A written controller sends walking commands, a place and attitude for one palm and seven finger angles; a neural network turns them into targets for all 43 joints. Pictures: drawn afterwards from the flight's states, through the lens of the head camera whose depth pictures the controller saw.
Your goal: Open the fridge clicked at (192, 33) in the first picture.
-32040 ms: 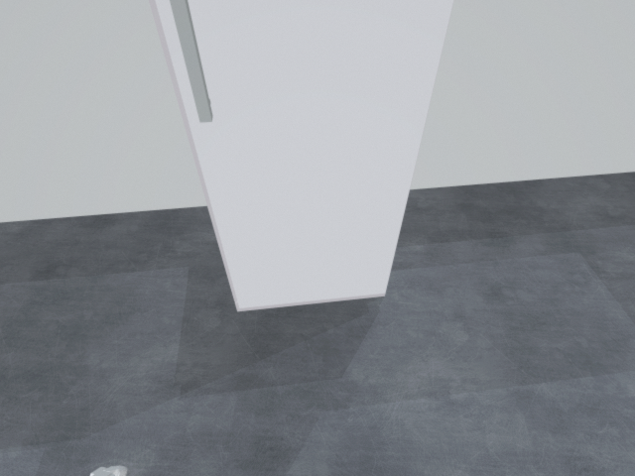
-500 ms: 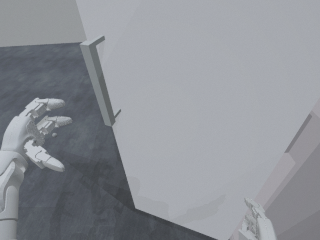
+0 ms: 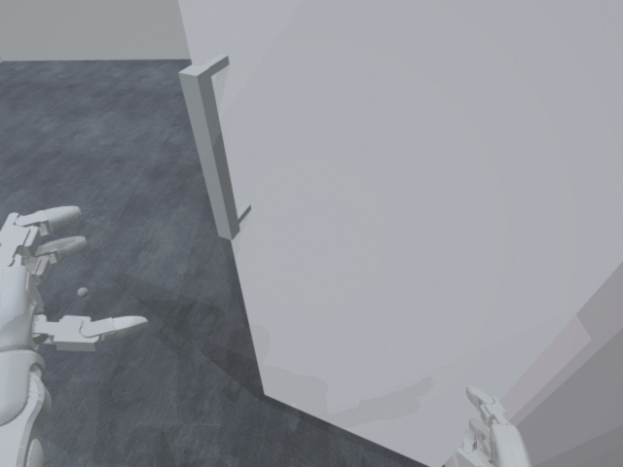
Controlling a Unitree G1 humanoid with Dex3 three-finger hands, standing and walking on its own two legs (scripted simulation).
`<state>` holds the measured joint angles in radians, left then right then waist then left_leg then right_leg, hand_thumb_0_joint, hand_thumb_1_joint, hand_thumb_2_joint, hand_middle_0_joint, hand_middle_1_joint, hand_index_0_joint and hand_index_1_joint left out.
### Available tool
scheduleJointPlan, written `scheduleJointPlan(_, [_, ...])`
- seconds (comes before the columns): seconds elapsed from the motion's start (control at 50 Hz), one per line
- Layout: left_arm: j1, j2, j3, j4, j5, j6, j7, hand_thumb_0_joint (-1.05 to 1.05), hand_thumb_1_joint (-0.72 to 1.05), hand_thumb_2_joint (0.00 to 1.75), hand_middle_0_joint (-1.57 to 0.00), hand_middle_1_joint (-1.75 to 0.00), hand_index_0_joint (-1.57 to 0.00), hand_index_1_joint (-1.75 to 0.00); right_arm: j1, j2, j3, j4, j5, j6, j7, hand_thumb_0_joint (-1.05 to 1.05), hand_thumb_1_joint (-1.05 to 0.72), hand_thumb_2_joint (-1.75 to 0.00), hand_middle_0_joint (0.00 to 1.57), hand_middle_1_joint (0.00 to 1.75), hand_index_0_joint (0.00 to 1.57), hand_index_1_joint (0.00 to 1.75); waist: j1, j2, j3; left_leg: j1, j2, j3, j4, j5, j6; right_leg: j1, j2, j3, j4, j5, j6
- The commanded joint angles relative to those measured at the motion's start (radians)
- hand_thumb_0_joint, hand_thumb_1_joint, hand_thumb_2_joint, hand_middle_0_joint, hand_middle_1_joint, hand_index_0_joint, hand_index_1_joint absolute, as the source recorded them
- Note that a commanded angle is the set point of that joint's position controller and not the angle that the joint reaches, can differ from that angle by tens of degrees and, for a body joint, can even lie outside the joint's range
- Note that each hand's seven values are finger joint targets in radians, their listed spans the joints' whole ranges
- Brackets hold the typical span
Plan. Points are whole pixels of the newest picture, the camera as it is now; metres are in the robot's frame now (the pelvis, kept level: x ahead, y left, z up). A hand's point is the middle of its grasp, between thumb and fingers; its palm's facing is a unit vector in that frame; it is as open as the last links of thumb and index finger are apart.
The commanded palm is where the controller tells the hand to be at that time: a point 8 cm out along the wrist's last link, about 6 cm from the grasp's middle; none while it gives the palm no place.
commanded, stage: draw the hand back to the body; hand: left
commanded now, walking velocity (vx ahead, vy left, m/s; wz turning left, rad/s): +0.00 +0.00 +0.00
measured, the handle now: (224, 156) +0.42 +0.18 +0.21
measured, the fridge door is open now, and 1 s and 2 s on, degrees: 66 66 66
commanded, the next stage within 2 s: step back with the hand held close in 0.84 s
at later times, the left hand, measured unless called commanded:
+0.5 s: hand (73, 310) +0.20 +0.28 +0.16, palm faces +0.47 -0.80 -0.38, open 8.4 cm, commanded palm +0.16 +0.31 +0.18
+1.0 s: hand (77, 312) +0.20 +0.27 +0.16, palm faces +0.48 -0.80 -0.37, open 7.4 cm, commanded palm +0.15 +0.30 +0.18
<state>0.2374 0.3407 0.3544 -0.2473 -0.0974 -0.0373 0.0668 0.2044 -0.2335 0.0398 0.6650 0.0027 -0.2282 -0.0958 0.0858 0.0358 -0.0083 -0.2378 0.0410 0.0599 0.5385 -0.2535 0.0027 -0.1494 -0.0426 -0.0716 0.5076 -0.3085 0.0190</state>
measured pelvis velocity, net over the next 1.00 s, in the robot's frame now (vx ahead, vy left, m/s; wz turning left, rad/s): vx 0.01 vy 0.00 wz -0.01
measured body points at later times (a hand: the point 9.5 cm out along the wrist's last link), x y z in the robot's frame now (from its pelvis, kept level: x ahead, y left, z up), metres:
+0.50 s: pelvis +0.01 +0.01 +0.00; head -0.01 -0.01 +0.45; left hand +0.17 +0.32 +0.18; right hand +0.20 -0.22 -0.07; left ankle +0.02 +0.12 -0.73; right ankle -0.02 -0.13 -0.73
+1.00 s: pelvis +0.01 +0.00 +0.00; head -0.01 -0.02 +0.45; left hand +0.17 +0.31 +0.18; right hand +0.20 -0.22 -0.07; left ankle +0.03 +0.12 -0.73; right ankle -0.02 -0.13 -0.73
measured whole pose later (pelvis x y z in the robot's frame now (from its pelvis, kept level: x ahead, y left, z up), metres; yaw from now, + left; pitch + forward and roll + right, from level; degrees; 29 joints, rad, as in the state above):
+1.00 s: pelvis +0.01 +0.00 +0.00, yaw +0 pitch -5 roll +0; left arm 0.43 0.34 0.35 -0.36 -0.07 -0.06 0.10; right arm 0.21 -0.22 0.02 0.65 -0.01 -0.14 -0.10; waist 0.08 0.05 0.01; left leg -0.15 0.04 0.07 0.47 -0.24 0.00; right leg -0.06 -0.04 -0.07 0.43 -0.29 0.02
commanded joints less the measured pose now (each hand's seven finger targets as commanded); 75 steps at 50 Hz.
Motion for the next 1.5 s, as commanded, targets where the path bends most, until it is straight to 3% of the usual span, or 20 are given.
scheduleJointPlan(0.0, [-0.147,0.209,0.069,-0.270,0.020,-0.103,0.058,0.00,0.10,0.51,-0.23,-0.77,-0.23,-0.77,-0.128,-0.110,-0.048,-0.156,-0.001,-0.038,-0.012,0.00,-0.90,-0.90,0.20,0.30,0.20,0.30,-0.019,0.075,-0.115,0.147,0.004,-0.053,-0.111,0.128,0.027,-0.055,0.003,0.023,-0.093,0.154,-0.038])
scheduleJointPlan(0.04, [-0.126,0.217,0.074,-0.265,0.027,-0.107,0.060,0.00,0.17,0.55,-0.22,-0.73,-0.22,-0.73,-0.129,-0.119,-0.047,-0.153,-0.004,-0.029,-0.012,0.00,-0.90,-0.90,0.20,0.30,0.20,0.30,-0.016,0.021,-0.105,0.146,0.005,-0.056,-0.122,0.154,0.029,-0.043,0.007,0.018,-0.100,0.170,-0.037])
scheduleJointPlan(0.1, [-0.061,0.192,0.066,-0.265,0.025,-0.106,0.061,0.00,0.28,0.60,-0.22,-0.66,-0.22,-0.66,-0.130,-0.108,-0.050,-0.158,-0.005,-0.015,-0.010,0.00,-0.90,-0.90,0.20,0.30,0.20,0.30,-0.015,0.022,-0.081,0.149,0.008,-0.055,-0.129,0.171,0.026,-0.035,0.007,0.016,-0.100,0.183,-0.035])
scheduleJointPlan(0.14, [-0.028,0.212,0.093,-0.243,0.026,-0.104,0.059,0.00,0.36,0.64,-0.22,-0.62,-0.22,-0.62,-0.133,-0.115,-0.052,-0.156,-0.006,-0.001,-0.009,0.00,-0.90,-0.90,0.20,0.30,0.20,0.30,-0.009,-0.023,-0.055,0.136,0.008,-0.052,-0.138,0.175,0.028,-0.028,0.008,0.013,-0.114,0.189,-0.035])
scheduleJointPlan(0.22, [0.006,0.211,0.104,-0.280,0.025,-0.109,0.055,0.00,0.50,0.71,-0.21,-0.53,-0.21,-0.53,-0.133,-0.107,-0.054,-0.169,-0.003,0.014,-0.005,0.00,-0.90,-0.90,0.20,0.30,0.20,0.30,-0.007,0.029,-0.065,0.149,0.006,-0.047,-0.142,0.174,0.024,-0.019,0.008,0.017,-0.116,0.187,-0.035])
scheduleJointPlan(0.34, [0.086,0.216,0.114,-0.336,0.028,-0.106,0.057,0.00,0.72,0.81,-0.21,-0.41,-0.21,-0.41,-0.130,-0.106,-0.059,-0.176,-0.008,0.021,-0.003,0.00,-0.90,-0.90,0.20,0.30,0.20,0.30,-0.003,0.028,-0.081,0.163,0.008,-0.036,-0.124,0.259,0.026,0.007,0.005,0.015,-0.122,0.268,-0.036])
scheduleJointPlan(0.44, [0.098,0.215,0.113,-0.348,0.031,-0.101,0.062,0.00,0.90,0.90,-0.20,-0.30,-0.20,-0.30,-0.129,-0.106,-0.062,-0.178,-0.005,0.023,-0.009,0.00,-0.90,-0.90,0.20,0.30,0.20,0.30,-0.006,0.028,-0.045,0.158,0.010,-0.036,-0.128,0.210,0.025,-0.015,0.006,0.015,-0.136,0.223,-0.036])
scheduleJointPlan(0.7, [0.068,0.196,0.091,-0.330,0.028,-0.093,0.065,0.00,0.90,0.90,-0.20,-0.30,-0.20,-0.30,-0.138,-0.096,-0.054,-0.179,-0.007,0.019,-0.015,0.00,-0.90,-0.90,0.20,0.30,0.20,0.30,-0.009,0.039,-0.022,0.162,0.001,-0.041,-0.139,0.142,0.028,-0.025,0.003,0.021,-0.155,0.164,-0.033])
scheduleJointPlan(0.74, [0.074,0.214,0.110,-0.317,0.028,-0.093,0.063,0.00,0.90,0.90,-0.20,-0.30,-0.20,-0.30,-0.138,-0.104,-0.056,-0.176,-0.009,0.020,-0.017,0.00,-0.90,-0.90,0.20,0.30,0.20,0.30,-0.004,-0.021,-0.027,0.156,0.003,-0.041,-0.137,0.158,0.031,-0.016,0.005,0.019,-0.160,0.178,-0.032])
scheduleJointPlan(0.8, [0.073,0.193,0.093,-0.331,0.027,-0.093,0.060,0.00,0.90,0.90,-0.20,-0.30,-0.20,-0.30,-0.140,-0.094,-0.055,-0.180,-0.007,0.022,-0.016,0.00,-0.90,-0.90,0.20,0.30,0.20,0.30,-0.010,0.028,-0.027,0.170,0.002,-0.033,-0.132,0.162,0.030,-0.020,0.003,0.022,-0.158,0.185,-0.031])
scheduleJointPlan(0.94, [0.035,0.208,0.090,-0.374,0.029,-0.094,0.059,0.00,0.90,0.90,-0.20,-0.30,-0.20,-0.30,-0.146,-0.099,-0.053,-0.183,-0.009,0.018,-0.017,0.00,-0.90,-0.90,0.20,0.30,0.20,0.30,-0.007,0.029,-0.040,0.179,-0.002,-0.036,-0.130,0.189,0.034,-0.009,0.002,0.022,-0.162,0.209,-0.031])
scheduleJointPlan(0.96, [-0.103,0.318,0.206,-0.445,0.034,-0.142,0.069,0.00,0.90,0.90,-0.20,-0.30,-0.20,-0.30,-0.157,-0.101,-0.044,-0.203,-0.003,0.049,-0.010,0.00,-0.90,-0.90,0.20,0.30,0.20,0.30,-0.045,0.000,0.091,0.079,0.020,-0.029,-0.076,0.119,0.048,-0.108,-0.055,0.134,-0.228,0.302,-0.029])
scheduleJointPlan(0.98, [0.010,0.229,0.141,-0.325,0.041,-0.145,0.059,0.00,0.90,0.90,-0.20,-0.30,-0.20,-0.30,-0.129,-0.076,-0.042,-0.166,-0.010,0.070,-0.008,0.00,-0.90,-0.90,0.20,0.30,0.20,0.30,-0.061,-0.080,0.082,0.063,0.014,-0.036,-0.035,0.099,0.044,-0.116,-0.086,0.137,-0.226,0.330,-0.036])
scheduleJointPlan(1.0, [0.078,0.197,0.114,-0.298,0.047,-0.144,0.054,0.00,0.90,0.90,-0.20,-0.30,-0.20,-0.30,-0.120,-0.079,-0.047,-0.180,-0.010,0.087,-0.002,0.00,-0.90,-0.90,0.20,0.30,0.20,0.30,-0.059,-0.121,0.054,0.064,0.014,-0.032,-0.008,0.105,0.042,-0.114,-0.104,0.144,-0.215,0.359,-0.038])
scheduleJointPlan(1.04, [0.110,0.200,0.116,-0.351,0.052,-0.159,0.056,0.00,0.90,0.90,-0.20,-0.30,-0.20,-0.30,-0.123,-0.090,-0.058,-0.205,-0.007,0.108,-0.001,0.00,-0.90,-0.90,0.20,0.30,0.20,0.30,-0.055,-0.076,-0.026,0.066,0.025,-0.036,-0.010,0.184,0.042,-0.067,-0.120,0.126,-0.161,0.425,-0.043])
scheduleJointPlan(1.16, [0.256,0.240,0.182,-0.457,0.042,-0.185,0.073,0.00,0.90,0.90,-0.20,-0.30,-0.20,-0.30,-0.119,-0.096,-0.066,-0.274,0.004,0.146,-0.004,0.00,-0.90,-0.90,0.20,0.30,0.20,0.30,-0.045,0.040,-0.164,0.077,0.089,-0.087,-0.087,0.435,0.055,-0.003,-0.038,0.058,-0.011,0.393,-0.009])
scheduleJointPlan(1.28, [0.290,0.248,0.208,-0.476,0.035,-0.195,0.082,0.00,0.90,0.90,-0.20,-0.30,-0.20,-0.30,-0.099,-0.101,-0.071,-0.288,0.005,0.135,-0.008,0.00,-0.90,-0.90,0.20,0.30,0.20,0.30,-0.050,0.060,-0.156,-0.034,0.118,-0.116,-0.120,0.315,0.067,0.009,-0.010,0.058,0.039,0.301,-0.004])
scheduleJointPlan(1.38, [0.279,0.234,0.195,-0.473,0.040,-0.205,0.085,0.00,0.90,0.90,-0.20,-0.30,-0.20,-0.30,-0.088,-0.104,-0.072,-0.280,0.006,0.115,-0.007,0.00,-0.90,-0.90,0.20,0.30,0.20,0.30,-0.064,0.040,-0.121,-0.142,0.097,-0.116,-0.126,0.043,0.062,0.006,-0.021,0.089,0.011,0.248,-0.012])
scheduleJointPlan(1.42, [0.269,0.239,0.200,-0.465,0.044,-0.215,0.089,0.00,0.90,0.90,-0.20,-0.30,-0.20,-0.30,-0.086,-0.103,-0.072,-0.275,0.005,0.109,-0.007,0.00,-0.90,-0.90,0.20,0.30,0.20,0.30,-0.069,0.028,-0.085,-0.194,0.080,-0.115,-0.130,-0.118,0.062,-0.023,-0.030,0.111,-0.022,0.154,-0.018])
scheduleJointPlan(1.48, [0.243,0.238,0.191,-0.466,0.049,-0.227,0.091,0.00,0.90,0.90,-0.20,-0.30,-0.20,-0.30,-0.084,-0.102,-0.071,-0.268,0.003,0.100,-0.008,0.00,-0.90,-0.90,0.20,0.30,0.20,0.30,-0.076,-0.005,-0.051,-0.205,0.058,-0.121,-0.118,-0.221,0.056,-0.084,-0.043,0.137,-0.080,0.007,-0.031])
